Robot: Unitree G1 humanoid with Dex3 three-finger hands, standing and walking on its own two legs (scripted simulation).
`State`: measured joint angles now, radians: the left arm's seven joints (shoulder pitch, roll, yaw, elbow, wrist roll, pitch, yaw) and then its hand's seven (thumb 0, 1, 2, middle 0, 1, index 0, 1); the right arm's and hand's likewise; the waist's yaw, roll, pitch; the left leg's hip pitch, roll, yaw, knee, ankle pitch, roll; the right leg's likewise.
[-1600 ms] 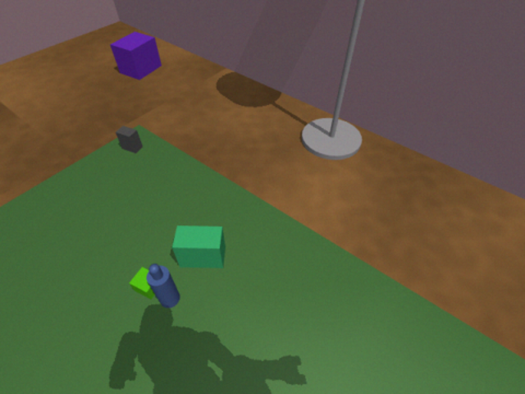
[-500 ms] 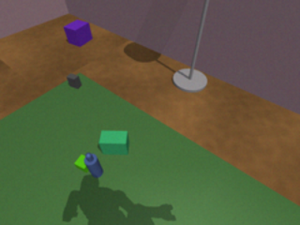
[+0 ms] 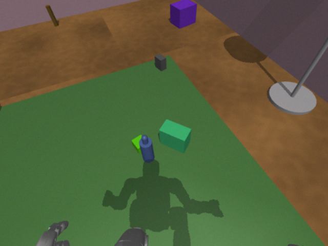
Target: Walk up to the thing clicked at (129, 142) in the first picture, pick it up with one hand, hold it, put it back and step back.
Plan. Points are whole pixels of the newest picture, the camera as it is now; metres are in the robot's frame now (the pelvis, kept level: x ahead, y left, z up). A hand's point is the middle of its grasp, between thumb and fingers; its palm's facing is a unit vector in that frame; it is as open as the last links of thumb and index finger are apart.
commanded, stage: walk up
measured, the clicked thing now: (160, 62) +1.73 +0.08 -0.72
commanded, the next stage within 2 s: none
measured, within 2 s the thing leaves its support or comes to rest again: neither
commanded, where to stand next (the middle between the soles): +0.06 +0.07 m, yaw +53 degrees
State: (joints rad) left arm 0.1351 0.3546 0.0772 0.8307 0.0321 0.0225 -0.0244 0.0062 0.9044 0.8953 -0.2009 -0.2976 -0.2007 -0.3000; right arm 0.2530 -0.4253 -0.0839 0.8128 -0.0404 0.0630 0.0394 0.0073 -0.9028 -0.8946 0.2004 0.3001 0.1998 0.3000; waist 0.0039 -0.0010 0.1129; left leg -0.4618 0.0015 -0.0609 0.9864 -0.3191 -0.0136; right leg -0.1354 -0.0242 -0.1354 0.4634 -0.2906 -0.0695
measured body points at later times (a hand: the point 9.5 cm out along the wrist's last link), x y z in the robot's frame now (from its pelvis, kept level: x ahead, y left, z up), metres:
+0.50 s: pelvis +0.03 +0.02 -0.02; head +0.06 +0.04 +0.43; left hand -0.01 +0.35 -0.12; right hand +0.25 -0.23 -0.11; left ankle +0.00 +0.13 -0.74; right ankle +0.09 -0.11 -0.71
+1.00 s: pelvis +0.02 +0.01 -0.03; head +0.05 +0.03 +0.42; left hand -0.14 +0.34 -0.11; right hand +0.30 -0.20 -0.13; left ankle -0.06 +0.14 -0.74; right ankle +0.14 -0.09 -0.74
